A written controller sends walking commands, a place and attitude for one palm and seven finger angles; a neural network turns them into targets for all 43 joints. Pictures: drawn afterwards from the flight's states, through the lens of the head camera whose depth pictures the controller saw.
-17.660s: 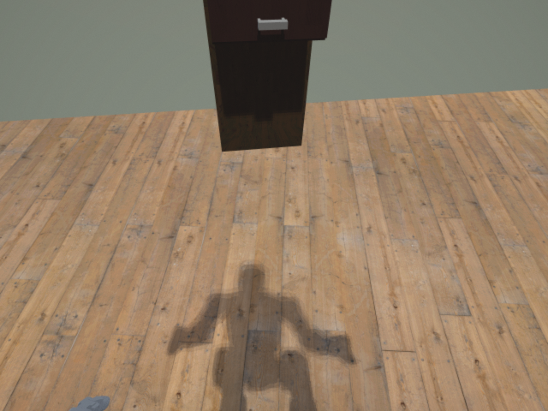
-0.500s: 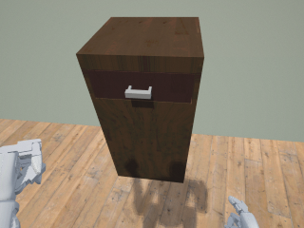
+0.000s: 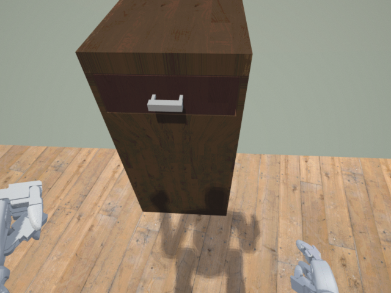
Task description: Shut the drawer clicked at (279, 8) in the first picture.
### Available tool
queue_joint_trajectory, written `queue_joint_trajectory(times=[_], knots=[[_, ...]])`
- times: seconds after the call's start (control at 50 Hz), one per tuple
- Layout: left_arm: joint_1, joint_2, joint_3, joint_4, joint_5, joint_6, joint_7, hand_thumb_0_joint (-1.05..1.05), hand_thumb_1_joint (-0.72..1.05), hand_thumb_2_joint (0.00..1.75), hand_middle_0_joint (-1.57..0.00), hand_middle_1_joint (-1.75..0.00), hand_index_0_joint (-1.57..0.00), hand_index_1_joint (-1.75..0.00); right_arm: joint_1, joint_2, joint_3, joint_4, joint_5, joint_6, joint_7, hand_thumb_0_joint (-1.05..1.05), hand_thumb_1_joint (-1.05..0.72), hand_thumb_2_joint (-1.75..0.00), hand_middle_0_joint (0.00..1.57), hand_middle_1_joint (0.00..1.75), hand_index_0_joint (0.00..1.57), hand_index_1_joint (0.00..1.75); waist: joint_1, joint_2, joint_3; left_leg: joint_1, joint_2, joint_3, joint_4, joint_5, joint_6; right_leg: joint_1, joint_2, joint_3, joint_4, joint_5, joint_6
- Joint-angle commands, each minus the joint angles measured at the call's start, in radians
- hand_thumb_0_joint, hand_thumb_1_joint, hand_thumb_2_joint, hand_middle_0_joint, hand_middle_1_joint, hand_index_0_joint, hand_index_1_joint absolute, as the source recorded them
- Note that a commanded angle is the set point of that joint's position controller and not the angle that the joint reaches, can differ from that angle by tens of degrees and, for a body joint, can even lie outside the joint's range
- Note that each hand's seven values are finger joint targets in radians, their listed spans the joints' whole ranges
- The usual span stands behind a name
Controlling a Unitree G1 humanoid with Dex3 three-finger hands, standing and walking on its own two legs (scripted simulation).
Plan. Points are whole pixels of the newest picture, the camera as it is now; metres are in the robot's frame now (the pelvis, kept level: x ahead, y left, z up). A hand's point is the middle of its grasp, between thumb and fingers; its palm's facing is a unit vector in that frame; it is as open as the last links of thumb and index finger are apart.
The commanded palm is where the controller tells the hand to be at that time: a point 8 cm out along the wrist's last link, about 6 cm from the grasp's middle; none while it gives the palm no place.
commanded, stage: step back with the hand held close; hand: left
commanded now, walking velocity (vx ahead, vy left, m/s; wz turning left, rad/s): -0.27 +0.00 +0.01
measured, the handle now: (166, 101) +0.62 +0.13 +0.04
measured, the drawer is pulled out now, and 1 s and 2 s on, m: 0.00 0.00 0.00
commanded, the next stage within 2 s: stop stepping back and stand still in 1.20 s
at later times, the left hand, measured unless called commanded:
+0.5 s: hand (12, 268) +0.12 +0.24 +0.16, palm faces +0.38 -0.79 -0.48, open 3.2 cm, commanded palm +0.06 +0.28 +0.18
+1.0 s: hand out of the picture +0.07 +0.24 +0.17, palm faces +0.43 -0.76 -0.49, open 3.2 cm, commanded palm +0.01 +0.27 +0.18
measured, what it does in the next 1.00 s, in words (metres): walks backwards: right foot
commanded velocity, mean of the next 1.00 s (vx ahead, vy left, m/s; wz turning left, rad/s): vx -0.33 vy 0.00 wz -0.03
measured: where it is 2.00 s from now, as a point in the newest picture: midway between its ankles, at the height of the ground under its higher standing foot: outside the picture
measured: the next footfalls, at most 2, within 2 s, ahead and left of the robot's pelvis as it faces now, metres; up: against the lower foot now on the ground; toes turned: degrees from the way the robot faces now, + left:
right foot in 0.98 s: -0.10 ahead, -0.13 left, +0.00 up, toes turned +5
right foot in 1.44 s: -0.20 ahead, -0.11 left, +0.00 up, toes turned -2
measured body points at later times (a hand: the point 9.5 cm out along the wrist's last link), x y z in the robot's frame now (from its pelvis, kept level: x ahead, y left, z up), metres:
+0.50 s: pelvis -0.07 +0.00 -0.01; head -0.05 +0.00 +0.44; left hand +0.10 +0.28 +0.19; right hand +0.10 -0.24 -0.09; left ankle -0.04 +0.11 -0.74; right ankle +0.03 -0.15 -0.74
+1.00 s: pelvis -0.11 -0.01 -0.01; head -0.09 +0.00 +0.44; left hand +0.04 +0.28 +0.20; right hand +0.07 -0.23 -0.09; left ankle -0.04 +0.11 -0.74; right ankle -0.14 -0.14 -0.74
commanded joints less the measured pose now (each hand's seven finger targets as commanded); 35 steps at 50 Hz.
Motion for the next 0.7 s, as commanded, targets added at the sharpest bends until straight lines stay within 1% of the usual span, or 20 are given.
queue_joint_trajectory(times=[0.0, 0.02, 0.08, 0.14, 0.18, 0.2, 0.26, 0.3, 0.36, 0.4, 0.46, 0.5, 0.52, 0.54, 0.58, 0.6, 0.62, 0.64, 0.66, 0.68], knots=[[0.040, 0.189, 0.154, -0.230, -0.010, -0.061, 0.028, 0.00, 0.90, 0.90, -1.40, -1.60, -1.40, -1.60, -0.093, -0.101, -0.051, -0.181, 0.007, -0.027, -0.013, 0.00, -0.90, -0.90, 0.20, 0.30, 0.20, 0.30, 0.014, -0.033, -0.190, -0.103, 0.061, -0.057, -0.055, 0.484, 0.009, 0.189, -0.013, 0.026, 0.070, 0.402, -0.043], [0.028, 0.202, 0.164, -0.256, -0.011, -0.064, 0.030, 0.00, 0.90, 0.90, -1.40, -1.60, -1.40, -1.60, -0.096, -0.105, -0.053, -0.188, 0.007, -0.026, -0.017, 0.00, -0.90, -0.90, 0.20, 0.30, 0.20, 0.30, 0.017, -0.014, -0.199, -0.117, 0.061, -0.067, -0.061, 0.483, 0.010, 0.199, -0.010, 0.025, 0.082, 0.397, -0.042], [0.028, 0.187, 0.149, -0.253, -0.008, -0.069, 0.036, 0.00, 0.90, 0.90, -1.40, -1.60, -1.40, -1.60, -0.089, -0.105, -0.052, -0.193, 0.010, -0.027, -0.020, 0.00, -0.90, -0.90, 0.20, 0.30, 0.20, 0.30, 0.014, 0.024, -0.157, -0.174, 0.080, -0.074, -0.088, 0.408, 0.025, 0.178, 0.001, 0.024, 0.113, 0.321, -0.030], [0.000, 0.183, 0.147, -0.255, 0.000, -0.078, 0.041, 0.00, 0.90, 0.90, -1.40, -1.60, -1.40, -1.60, -0.086, -0.108, -0.052, -0.194, 0.011, -0.039, -0.025, 0.00, -0.90, -0.90, 0.20, 0.30, 0.20, 0.30, 0.012, 0.037, -0.106, -0.292, 0.094, -0.089, -0.123, 0.231, 0.047, 0.196, 0.009, 0.035, 0.137, 0.225, -0.025], [-0.003, 0.174, 0.140, -0.246, 0.005, -0.083, 0.045, 0.00, 0.90, 0.90, -1.40, -1.60, -1.40, -1.60, -0.080, -0.110, -0.053, -0.194, 0.012, -0.047, -0.025, 0.00, -0.90, -0.90, 0.20, 0.30, 0.20, 0.30, 0.010, 0.027, -0.085, -0.366, 0.093, -0.089, -0.125, 0.094, 0.058, 0.211, 0.004, 0.055, 0.138, 0.185, -0.027], [-0.008, 0.179, 0.145, -0.233, 0.007, -0.084, 0.048, 0.00, 0.90, 0.90, -1.40, -1.60, -1.40, -1.60, -0.077, -0.107, -0.053, -0.193, 0.013, -0.050, -0.025, 0.00, -0.90, -0.90, 0.20, 0.30, 0.20, 0.30, 0.008, -0.001, -0.069, -0.390, 0.084, -0.084, -0.116, 0.032, 0.059, 0.200, -0.006, 0.071, 0.120, 0.165, -0.031], [-0.021, 0.184, 0.144, -0.244, 0.011, -0.099, 0.053, 0.00, 0.90, 0.90, -1.40, -1.60, -1.40, -1.60, -0.064, -0.104, -0.054, -0.188, 0.015, -0.058, -0.021, 0.00, -0.90, -0.90, 0.20, 0.30, 0.20, 0.30, -0.002, -0.072, -0.056, -0.368, 0.037, -0.071, -0.051, -0.116, 0.047, 0.105, -0.044, 0.130, -0.005, -0.009, -0.051], [-0.016, 0.191, 0.150, -0.238, 0.012, -0.107, 0.060, 0.00, 0.90, 0.90, -1.40, -1.60, -1.40, -1.60, -0.057, -0.100, -0.055, -0.183, 0.013, -0.063, -0.019, 0.00, -0.90, -0.90, 0.20, 0.30, 0.20, 0.30, -0.005, -0.105, -0.057, -0.328, 0.022, -0.063, -0.019, -0.142, 0.042, 0.036, -0.059, 0.146, -0.072, -0.128, -0.060], [-0.020, 0.190, 0.146, -0.243, 0.014, -0.124, 0.070, 0.00, 0.90, 0.90, -1.40, -1.60, -1.40, -1.60, -0.053, -0.106, -0.053, -0.179, 0.011, -0.068, -0.023, 0.00, -0.90, -0.90, 0.20, 0.30, 0.20, 0.30, -0.012, -0.059, -0.060, -0.313, 0.036, -0.080, -0.035, -0.179, 0.045, -0.012, -0.047, 0.116, -0.087, -0.235, -0.054], [-0.009, 0.189, 0.154, -0.226, 0.019, -0.134, 0.076, 0.00, 0.90, 0.90, -1.40, -1.60, -1.40, -1.60, -0.056, -0.109, -0.055, -0.180, 0.012, -0.075, -0.026, 0.00, -0.90, -0.90, 0.20, 0.30, 0.20, 0.30, -0.010, -0.022, -0.054, -0.377, 0.064, -0.109, -0.096, -0.223, 0.060, 0.037, -0.011, 0.087, -0.033, -0.220, -0.038], [0.009, 0.188, 0.165, -0.246, 0.025, -0.145, 0.076, 0.00, 0.90, 0.90, -1.40, -1.60, -1.40, -1.60, -0.061, -0.113, -0.058, -0.187, 0.021, -0.091, -0.029, 0.00, -0.90, -0.90, 0.20, 0.30, 0.20, 0.30, -0.003, 0.050, -0.084, -0.491, 0.117, -0.160, -0.193, -0.214, 0.086, 0.196, 0.048, 0.047, 0.143, -0.005, -0.019], [0.010, 0.187, 0.169, -0.262, 0.031, -0.150, 0.072, 0.00, 0.90, 0.90, -1.40, -1.60, -1.40, -1.60, -0.063, -0.114, -0.060, -0.188, 0.021, -0.105, -0.027, 0.00, -0.90, -0.90, 0.20, 0.30, 0.20, 0.30, 0.002, 0.095, -0.105, -0.558, 0.136, -0.172, -0.202, -0.192, 0.103, 0.283, 0.066, 0.052, 0.236, 0.123, -0.012], [0.001, 0.195, 0.181, -0.258, 0.035, -0.151, 0.070, 0.00, 0.90, 0.90, -1.40, -1.60, -1.40, -1.60, -0.073, -0.114, -0.062, -0.191, 0.019, -0.113, -0.027, 0.00, -0.90, -0.90, 0.20, 0.30, 0.20, 0.30, 0.004, 0.113, -0.097, -0.603, 0.138, -0.173, -0.202, -0.230, 0.108, 0.312, 0.067, 0.065, 0.255, 0.131, -0.011], [-0.011, 0.189, 0.174, -0.255, 0.042, -0.158, 0.067, 0.00, 0.90, 0.90, -1.40, -1.60, -1.40, -1.60, -0.075, -0.116, -0.062, -0.191, 0.018, -0.119, -0.025, 0.00, -0.90, -0.90, 0.20, 0.30, 0.20, 0.30, 0.003, 0.116, -0.046, -0.687, 0.144, -0.181, -0.205, -0.306, 0.118, 0.333, 0.071, 0.086, 0.270, 0.120, -0.011], [-0.016, 0.186, 0.174, -0.257, 0.035, -0.158, 0.061, 0.00, 0.90, 0.90, -1.40, -1.60, -1.40, -1.60, -0.049, -0.113, -0.066, -0.174, 0.016, -0.117, -0.020, 0.00, -0.90, -0.90, 0.20, 0.30, 0.20, 0.30, -0.002, 0.002, -0.061, -0.609, 0.095, -0.138, -0.112, -0.209, 0.089, 0.266, 0.041, 0.123, 0.210, 0.204, -0.030], [-0.026, 0.194, 0.176, -0.256, 0.031, -0.157, 0.058, 0.00, 0.90, 0.90, -1.40, -1.60, -1.40, -1.60, -0.046, -0.110, -0.072, -0.169, 0.015, -0.115, -0.017, 0.00, -0.90, -0.90, 0.20, 0.30, 0.20, 0.30, -0.003, -0.068, -0.071, -0.550, 0.059, -0.105, -0.041, -0.204, 0.071, 0.200, 0.006, 0.176, 0.134, 0.165, -0.043], [-0.047, 0.204, 0.174, -0.279, 0.029, -0.156, 0.055, 0.00, 0.90, 0.90, -1.40, -1.60, -1.40, -1.60, -0.045, -0.109, -0.075, -0.166, 0.012, -0.112, -0.013, 0.00, -0.90, -0.90, 0.20, 0.30, 0.20, 0.30, -0.009, -0.108, -0.081, -0.479, 0.024, -0.081, 0.037, -0.196, 0.051, 0.121, -0.039, 0.239, 0.042, 0.101, -0.064], [-0.041, 0.207, 0.173, -0.267, 0.023, -0.152, 0.057, 0.00, 0.90, 0.90, -1.40, -1.60, -1.40, -1.60, -0.036, -0.093, -0.073, -0.155, 0.010, -0.105, -0.008, 0.00, -0.90, -0.90, 0.20, 0.30, 0.20, 0.30, -0.010, -0.169, -0.092, -0.381, -0.002, -0.056, 0.115, -0.152, 0.031, 0.020, -0.093, 0.283, -0.050, 0.005, -0.090], [-0.035, 0.209, 0.169, -0.259, 0.017, -0.147, 0.060, 0.00, 0.90, 0.90, -1.40, -1.60, -1.40, -1.60, -0.033, -0.084, -0.075, -0.144, 0.009, -0.097, -0.002, 0.00, -0.90, -0.90, 0.20, 0.30, 0.20, 0.30, -0.012, -0.213, -0.106, -0.278, -0.018, -0.034, 0.199, -0.114, 0.016, -0.086, -0.137, 0.304, -0.128, -0.095, -0.115], [-0.037, 0.207, 0.166, -0.260, 0.013, -0.144, 0.064, 0.00, 0.90, 0.90, -1.40, -1.60, -1.40, -1.60, -0.032, -0.077, -0.073, -0.132, 0.007, -0.087, 0.002, 0.00, -0.90, -0.90, 0.20, 0.30, 0.20, 0.30, -0.015, -0.236, -0.122, -0.207, -0.024, -0.023, 0.250, -0.086, 0.009, -0.148, -0.162, 0.290, -0.166, -0.146, -0.129]])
